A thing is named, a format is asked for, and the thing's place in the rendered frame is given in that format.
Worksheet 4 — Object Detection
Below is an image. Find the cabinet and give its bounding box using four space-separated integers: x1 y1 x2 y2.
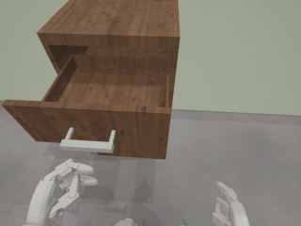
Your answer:
37 0 181 159

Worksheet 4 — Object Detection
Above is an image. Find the handle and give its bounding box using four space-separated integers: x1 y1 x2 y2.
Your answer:
59 127 116 153

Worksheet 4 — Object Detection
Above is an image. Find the drawer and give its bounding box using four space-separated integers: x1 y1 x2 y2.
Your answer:
1 55 171 150

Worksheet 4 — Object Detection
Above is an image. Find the left robot hand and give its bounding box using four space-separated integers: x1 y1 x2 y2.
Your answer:
26 158 99 226

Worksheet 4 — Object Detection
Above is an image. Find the right robot hand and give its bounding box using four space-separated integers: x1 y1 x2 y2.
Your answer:
213 182 250 226

